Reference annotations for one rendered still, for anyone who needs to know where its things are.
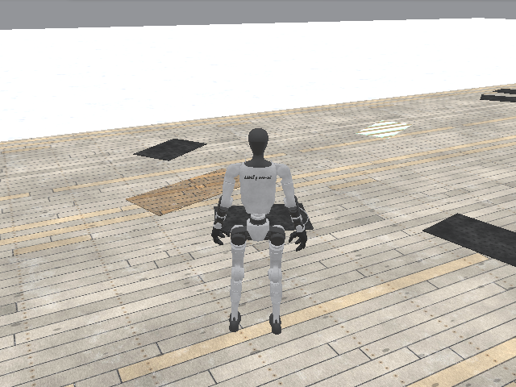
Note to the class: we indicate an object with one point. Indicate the robot right forearm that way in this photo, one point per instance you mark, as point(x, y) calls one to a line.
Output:
point(296, 217)

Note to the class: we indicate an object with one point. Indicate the right robot hand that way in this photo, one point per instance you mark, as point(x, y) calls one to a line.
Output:
point(302, 239)

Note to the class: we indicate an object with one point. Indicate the robot right upper arm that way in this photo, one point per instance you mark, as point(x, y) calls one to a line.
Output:
point(283, 171)

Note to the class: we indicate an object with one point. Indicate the robot left upper arm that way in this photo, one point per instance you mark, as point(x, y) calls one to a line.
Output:
point(229, 183)

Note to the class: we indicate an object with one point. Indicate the left robot foot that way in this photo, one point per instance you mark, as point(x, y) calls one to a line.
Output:
point(234, 325)

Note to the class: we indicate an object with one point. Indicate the left robot hand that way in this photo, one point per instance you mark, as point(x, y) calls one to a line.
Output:
point(216, 233)

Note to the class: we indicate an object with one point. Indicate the robot left forearm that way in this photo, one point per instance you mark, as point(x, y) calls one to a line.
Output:
point(220, 215)

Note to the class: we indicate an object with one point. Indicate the right robot foot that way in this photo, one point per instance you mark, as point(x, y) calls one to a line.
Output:
point(276, 327)

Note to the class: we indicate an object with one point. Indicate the robot foot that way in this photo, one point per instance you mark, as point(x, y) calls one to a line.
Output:
point(234, 325)
point(276, 327)

